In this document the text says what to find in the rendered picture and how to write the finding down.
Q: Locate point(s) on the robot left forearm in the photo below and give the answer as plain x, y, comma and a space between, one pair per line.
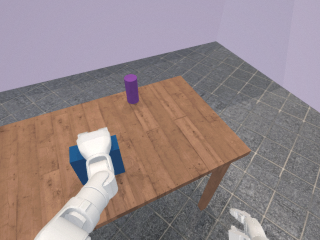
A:
85, 208

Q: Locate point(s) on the robot left hand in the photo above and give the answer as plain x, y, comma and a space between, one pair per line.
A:
95, 142

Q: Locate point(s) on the robot right hand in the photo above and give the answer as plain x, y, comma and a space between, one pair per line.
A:
252, 227

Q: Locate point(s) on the sponge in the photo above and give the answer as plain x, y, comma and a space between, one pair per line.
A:
78, 162

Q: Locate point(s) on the left robot upper arm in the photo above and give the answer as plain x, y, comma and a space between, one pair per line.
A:
63, 229

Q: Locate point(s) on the table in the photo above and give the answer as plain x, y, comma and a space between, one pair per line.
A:
170, 138

